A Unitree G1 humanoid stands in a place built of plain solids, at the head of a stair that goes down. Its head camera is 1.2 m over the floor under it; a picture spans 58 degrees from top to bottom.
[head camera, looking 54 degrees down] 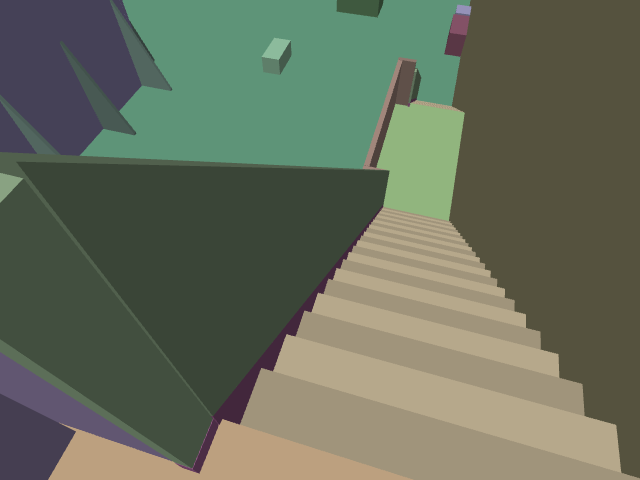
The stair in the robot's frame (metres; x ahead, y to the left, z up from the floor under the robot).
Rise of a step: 0.21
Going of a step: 0.22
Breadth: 1.23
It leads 16 degrees to the right of straight ahead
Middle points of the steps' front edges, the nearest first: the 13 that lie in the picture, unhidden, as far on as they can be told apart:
0.33 -0.40 -0.21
0.54 -0.46 -0.42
0.76 -0.52 -0.64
0.97 -0.58 -0.85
1.18 -0.64 -1.06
1.39 -0.70 -1.27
1.61 -0.77 -1.49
1.82 -0.83 -1.70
2.03 -0.89 -1.91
2.24 -0.95 -2.12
2.46 -1.01 -2.33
2.67 -1.07 -2.55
2.88 -1.13 -2.76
